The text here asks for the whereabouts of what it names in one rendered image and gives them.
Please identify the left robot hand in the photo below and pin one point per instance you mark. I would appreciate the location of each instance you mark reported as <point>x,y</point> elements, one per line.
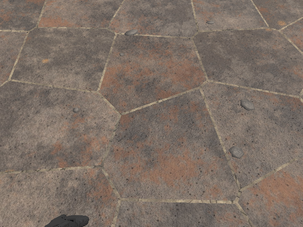
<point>68,221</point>

